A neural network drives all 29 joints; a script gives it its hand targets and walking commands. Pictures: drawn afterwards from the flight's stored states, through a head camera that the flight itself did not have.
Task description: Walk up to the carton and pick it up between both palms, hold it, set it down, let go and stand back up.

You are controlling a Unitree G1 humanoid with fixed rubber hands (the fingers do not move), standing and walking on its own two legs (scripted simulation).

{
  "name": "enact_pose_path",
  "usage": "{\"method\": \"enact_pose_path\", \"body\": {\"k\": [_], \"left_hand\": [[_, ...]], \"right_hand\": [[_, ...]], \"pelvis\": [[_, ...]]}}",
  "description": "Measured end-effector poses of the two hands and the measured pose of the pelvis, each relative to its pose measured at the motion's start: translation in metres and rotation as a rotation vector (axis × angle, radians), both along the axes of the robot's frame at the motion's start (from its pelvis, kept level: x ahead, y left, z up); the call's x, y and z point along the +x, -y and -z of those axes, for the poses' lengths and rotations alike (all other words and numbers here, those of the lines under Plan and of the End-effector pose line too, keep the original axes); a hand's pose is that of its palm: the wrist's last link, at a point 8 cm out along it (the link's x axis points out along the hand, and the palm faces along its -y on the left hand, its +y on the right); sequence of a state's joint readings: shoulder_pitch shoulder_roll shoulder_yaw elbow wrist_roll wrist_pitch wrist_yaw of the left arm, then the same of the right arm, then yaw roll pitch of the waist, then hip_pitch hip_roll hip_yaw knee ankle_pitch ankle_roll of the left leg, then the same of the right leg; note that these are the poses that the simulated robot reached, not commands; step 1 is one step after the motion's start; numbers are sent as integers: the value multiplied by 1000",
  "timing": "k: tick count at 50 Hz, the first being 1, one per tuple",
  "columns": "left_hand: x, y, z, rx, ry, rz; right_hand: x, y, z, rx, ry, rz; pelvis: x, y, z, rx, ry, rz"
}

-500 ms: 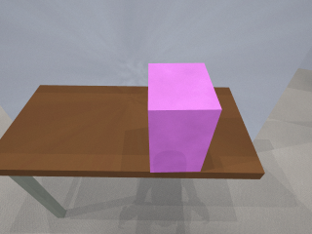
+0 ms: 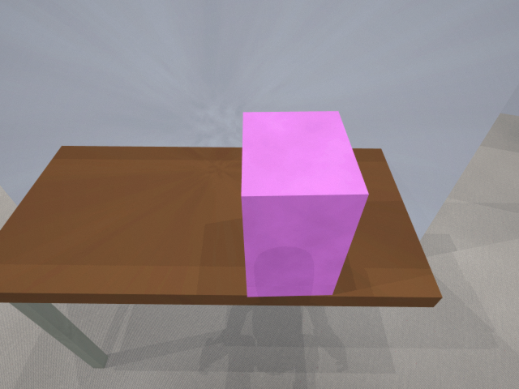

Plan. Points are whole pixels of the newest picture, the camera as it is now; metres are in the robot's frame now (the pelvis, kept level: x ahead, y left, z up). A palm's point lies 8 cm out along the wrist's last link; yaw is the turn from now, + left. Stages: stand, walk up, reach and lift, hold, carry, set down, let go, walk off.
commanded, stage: stand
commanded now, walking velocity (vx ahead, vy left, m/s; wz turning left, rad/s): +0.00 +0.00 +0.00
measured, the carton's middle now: (290, 209) +0.44 -0.05 +0.02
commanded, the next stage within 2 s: none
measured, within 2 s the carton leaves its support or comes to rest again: neither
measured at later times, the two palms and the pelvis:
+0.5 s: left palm out of the picture +0.01 +0.25 -0.13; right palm out of the picture +0.01 -0.24 -0.13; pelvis +0.01 +0.00 +0.00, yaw +1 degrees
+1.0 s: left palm out of the picture +0.00 +0.24 -0.13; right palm out of the picture +0.02 -0.23 -0.13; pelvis +0.02 +0.01 +0.00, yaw +1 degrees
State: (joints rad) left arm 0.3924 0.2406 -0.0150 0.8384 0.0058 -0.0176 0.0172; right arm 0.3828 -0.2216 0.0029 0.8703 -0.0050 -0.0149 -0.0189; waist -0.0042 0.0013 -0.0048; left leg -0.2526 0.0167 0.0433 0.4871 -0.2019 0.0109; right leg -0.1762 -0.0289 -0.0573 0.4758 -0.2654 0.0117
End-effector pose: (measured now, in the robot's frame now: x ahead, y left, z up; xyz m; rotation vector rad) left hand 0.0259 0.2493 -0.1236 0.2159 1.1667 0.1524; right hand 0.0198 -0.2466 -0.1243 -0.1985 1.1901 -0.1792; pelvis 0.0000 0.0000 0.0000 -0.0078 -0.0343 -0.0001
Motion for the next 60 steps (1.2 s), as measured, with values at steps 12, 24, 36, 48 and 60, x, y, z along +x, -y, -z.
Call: {"method": "enact_pose_path", "body": {"k": [12, 24, 36, 48, 60], "left_hand": [[-8, 2, 5, -9, -52, -16], [-19, 1, 7, -10, -111, -34], [-21, 6, 10, -25, -139, -46], [-21, 6, 11, -25, -158, -60], [-23, 9, 12, -32, -177, -71]], "right_hand": [[2, -2, 0, -3, -32, -5], [-5, -6, 4, 4, -84, 5], [-1, -13, 5, 13, -97, 10], [2, -16, 6, 16, -111, 12], [2, -19, 8, 21, -124, 23]], "pelvis": [[4, 0, -2, 0, 2, -4], [7, -2, -2, 0, -7, -10], [12, -4, -3, 1, -9, -12], [17, -5, -4, 2, -10, -12], [21, -6, -4, 4, -11, -13]]}}
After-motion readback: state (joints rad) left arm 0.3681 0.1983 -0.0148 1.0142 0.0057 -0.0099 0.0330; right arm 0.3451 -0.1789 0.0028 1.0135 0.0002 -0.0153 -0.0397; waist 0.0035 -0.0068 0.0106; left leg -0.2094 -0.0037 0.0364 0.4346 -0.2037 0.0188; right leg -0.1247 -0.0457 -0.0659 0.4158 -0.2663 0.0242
